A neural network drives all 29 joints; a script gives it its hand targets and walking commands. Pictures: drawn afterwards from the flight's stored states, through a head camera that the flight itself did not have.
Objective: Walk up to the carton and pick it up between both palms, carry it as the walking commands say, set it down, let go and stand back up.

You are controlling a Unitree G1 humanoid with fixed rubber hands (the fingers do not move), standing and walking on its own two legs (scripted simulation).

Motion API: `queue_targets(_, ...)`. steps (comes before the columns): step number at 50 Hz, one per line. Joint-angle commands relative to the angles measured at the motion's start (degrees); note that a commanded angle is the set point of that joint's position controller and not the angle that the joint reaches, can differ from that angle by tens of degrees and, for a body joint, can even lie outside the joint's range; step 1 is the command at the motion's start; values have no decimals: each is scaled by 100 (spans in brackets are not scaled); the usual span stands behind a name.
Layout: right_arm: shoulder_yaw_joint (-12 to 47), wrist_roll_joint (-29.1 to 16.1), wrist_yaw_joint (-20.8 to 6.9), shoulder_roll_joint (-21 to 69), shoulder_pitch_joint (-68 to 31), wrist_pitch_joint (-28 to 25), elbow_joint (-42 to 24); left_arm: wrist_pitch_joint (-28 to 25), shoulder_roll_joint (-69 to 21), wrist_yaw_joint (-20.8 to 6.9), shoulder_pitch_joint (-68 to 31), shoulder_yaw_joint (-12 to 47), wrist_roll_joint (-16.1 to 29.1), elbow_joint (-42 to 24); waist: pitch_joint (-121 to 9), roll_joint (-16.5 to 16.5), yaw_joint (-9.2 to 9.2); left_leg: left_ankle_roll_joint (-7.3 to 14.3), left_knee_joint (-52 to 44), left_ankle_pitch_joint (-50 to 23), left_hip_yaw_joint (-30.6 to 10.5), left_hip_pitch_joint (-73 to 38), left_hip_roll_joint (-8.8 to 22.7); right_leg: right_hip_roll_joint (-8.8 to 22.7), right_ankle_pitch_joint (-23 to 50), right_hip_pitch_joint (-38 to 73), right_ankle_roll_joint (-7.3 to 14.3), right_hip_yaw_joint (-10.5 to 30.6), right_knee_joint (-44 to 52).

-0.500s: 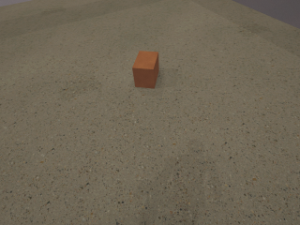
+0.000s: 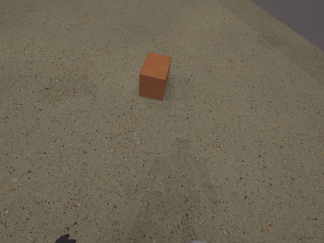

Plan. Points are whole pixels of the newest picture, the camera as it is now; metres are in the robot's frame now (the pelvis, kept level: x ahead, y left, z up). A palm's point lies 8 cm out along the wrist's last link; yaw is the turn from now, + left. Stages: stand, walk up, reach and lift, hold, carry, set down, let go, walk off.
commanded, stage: walk up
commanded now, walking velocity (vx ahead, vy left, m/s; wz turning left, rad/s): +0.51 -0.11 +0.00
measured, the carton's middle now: (155, 76) +1.36 +0.03 -0.66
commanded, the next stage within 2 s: none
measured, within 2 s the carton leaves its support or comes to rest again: neither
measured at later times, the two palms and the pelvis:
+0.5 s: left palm (88, 185) +0.27 +0.21 -0.11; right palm (250, 190) +0.29 -0.28 -0.14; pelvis +0.23 -0.05 +0.00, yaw +1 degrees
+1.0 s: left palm (82, 118) +0.52 +0.30 -0.14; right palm (226, 132) +0.48 -0.22 -0.10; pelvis +0.44 +0.04 +0.00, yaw +1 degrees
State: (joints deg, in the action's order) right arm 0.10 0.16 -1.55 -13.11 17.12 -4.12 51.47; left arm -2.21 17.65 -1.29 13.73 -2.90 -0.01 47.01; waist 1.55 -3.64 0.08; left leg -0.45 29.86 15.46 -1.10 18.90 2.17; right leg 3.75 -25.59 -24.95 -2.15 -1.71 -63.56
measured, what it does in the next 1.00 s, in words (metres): walks ahead: right foot, then left foot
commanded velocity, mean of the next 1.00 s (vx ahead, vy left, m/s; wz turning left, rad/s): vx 0.50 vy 0.03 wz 0.02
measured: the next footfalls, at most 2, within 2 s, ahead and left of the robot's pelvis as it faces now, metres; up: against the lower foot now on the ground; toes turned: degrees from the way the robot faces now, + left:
right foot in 0.30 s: +0.30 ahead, -0.16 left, +0.00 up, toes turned -5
left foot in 0.80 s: +0.47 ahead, +0.16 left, +0.00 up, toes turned +1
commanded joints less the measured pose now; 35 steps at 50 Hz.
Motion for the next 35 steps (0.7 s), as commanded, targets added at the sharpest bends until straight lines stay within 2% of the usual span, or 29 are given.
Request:
queue_targets(1,-394,179,174,-1013,1048,-84,35,132,91,-159,-570,55,-199,-325,-358,1803,-477,584,-983,-3501,-1587,-2347,1402,65,813,-1781,-122,125,194)
queue_targets(2,-385,160,174,-923,1101,-71,42,139,36,-189,-725,77,-199,-311,-323,1587,-483,644,-1103,-3359,-1548,-2376,1389,8,880,-1845,-142,40,407)
queue_targets(4,-418,204,198,-1032,1165,-53,18,149,-35,-235,-1247,108,-215,-464,96,1603,-563,724,-1363,-3143,-1444,-2033,1492,51,1177,-1852,-191,-81,1041)
queue_targets(6,-394,213,211,-981,821,-24,-103,163,-104,-251,-1327,148,-172,-409,188,1741,-465,724,-1587,-2374,-1287,-1635,1405,99,1467,-1321,-158,-137,1740)
queue_targets(7,-378,214,190,-978,666,-10,-178,147,-89,-287,-1411,162,-170,-432,323,1564,-464,716,-1654,-2368,-1177,-1510,1352,34,1535,-1162,-136,-195,2209)
queue_targets(8,-402,210,178,-1102,718,5,-171,142,-20,-291,-1416,156,-149,-418,154,1665,-513,676,-1582,-2388,-1032,-1715,1325,-71,1554,-985,-121,-364,2493)
queue_targets(10,-434,196,175,-1132,646,3,-139,67,-70,-246,-1195,156,-158,-311,-12,1833,-354,588,-1333,-2585,-816,-1644,1198,-193,1500,-274,28,-484,3148)
queue_targets(11,-480,162,174,-1207,645,-2,-30,1,45,-179,-805,92,-172,-192,-327,1897,-112,556,-866,-2619,-601,-1496,959,-271,1496,424,65,-560,3464)
queue_targets(12,-516,88,186,-1187,670,-1,-49,-85,231,-71,88,4,-172,76,-929,1226,216,463,60,-2811,-289,-1399,694,-290,1843,1557,127,-671,3767)
queue_targets(13,-513,69,174,-1034,754,-34,-139,-170,614,-12,1044,-115,-219,360,-1678,730,561,298,1387,-2684,-10,-724,401,157,1939,2958,347,-291,3701)
queue_targets(14,-446,0,157,-723,862,-81,-329,-220,1178,44,1810,-271,-205,578,-2160,-675,757,167,2908,-141,20,588,-182,1468,1552,4020,688,1699,4042)
queue_targets(15,-327,-69,169,-510,870,-112,-441,-187,1567,75,1968,-357,-182,600,-2128,-1545,721,83,3928,1583,-135,1710,-555,2327,1733,4551,996,3347,4394)
queue_targets(16,-391,-32,150,-694,416,-84,-405,-142,1385,98,1883,-332,-228,639,-1873,-988,735,68,4239,1516,-290,2175,-253,2248,2228,4664,1110,3177,4322)
queue_targets(17,-406,75,126,-726,262,-55,-378,-130,1034,114,1438,-286,-239,554,-1391,-583,518,22,4291,1125,-265,2235,55,2044,2153,3862,1008,2693,4416)
queue_targets(18,-421,143,70,-699,233,33,-282,-141,745,78,885,-215,-197,464,-824,-384,271,-47,4007,650,-291,1727,173,1734,1229,2560,788,2363,4748)
queue_targets(19,-405,142,27,-623,245,104,-223,-143,635,81,493,-189,-190,294,-403,-547,146,-115,3832,386,-182,1470,274,1598,323,1803,676,1974,5079)
queue_targets(20,-424,151,-55,-655,169,222,-251,-143,676,124,571,-217,-188,243,-64,-441,170,-170,3837,216,-154,1428,249,1747,214,1523,670,2103,5199)
queue_targets(21,-423,160,-107,-629,76,305,-273,-165,714,149,640,-228,-194,206,154,-395,186,-235,3693,62,-142,1391,331,1814,515,1338,696,2032,5248)
queue_targets(22,-398,166,-158,-625,-8,334,-321,-173,702,145,620,-263,-197,116,249,-634,191,-243,3334,10,-178,1382,422,1702,765,1336,724,1777,5230)
queue_targets(24,-359,173,-187,-522,-243,361,-306,-228,563,181,874,-228,-231,109,368,-432,226,-269,3225,-251,-42,1502,341,1583,1444,1509,751,1546,5263)
queue_targets(25,-353,155,-223,-544,-318,371,-282,-251,609,174,978,-239,-213,128,420,-644,212,-272,3120,-343,-41,1519,346,1568,1485,1518,734,1452,5305)
queue_targets(27,-357,143,-261,-580,-522,400,-262,-231,699,189,1008,-280,-174,68,160,-467,255,-328,2819,-436,119,1576,391,1511,1079,1846,776,1162,5341)
queue_targets(28,-341,111,-278,-546,-588,397,-271,-232,682,188,967,-267,-153,36,158,-737,264,-365,2544,-548,228,1517,336,1356,1040,1858,702,950,5396)
queue_targets(30,-269,101,-305,-516,-899,404,-343,-217,853,197,907,-323,-138,25,340,-902,311,-375,1732,-447,341,1384,372,1341,927,1790,723,643,5385)
queue_targets(31,-241,105,-317,-480,-1117,393,-408,-168,908,199,952,-344,-135,-4,347,-816,430,-407,1267,-298,381,1241,357,1377,859,1868,730,585,5374)
queue_targets(32,-223,93,-326,-452,-1155,393,-409,-149,902,199,898,-344,-141,-11,571,-918,420,-383,881,-258,344,1344,338,1479,792,1879,732,573,5351)
queue_targets(33,-235,100,-329,-445,-1289,378,-443,-116,872,217,950,-342,-137,36,572,-770,457,-369,586,-249,321,1264,330,1587,957,1934,742,633,5275)
queue_targets(34,-210,84,-307,-408,-1324,329,-458,-114,1015,217,863,-382,-110,6,416,-1064,474,-371,173,-194,411,1169,293,1609,1258,2192,747,470,5126)
queue_targets(35,-205,113,-262,-448,-1111,269,-412,-100,1079,189,724,-409,-112,-10,151,-1067,331,-321,-126,-84,604,857,222,1615,1550,2239,699,334,4910)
